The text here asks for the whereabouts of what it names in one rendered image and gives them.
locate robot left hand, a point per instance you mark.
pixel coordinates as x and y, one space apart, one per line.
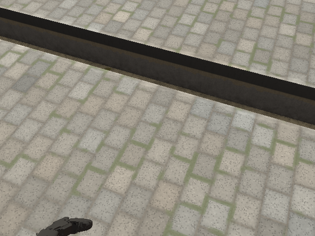
66 226

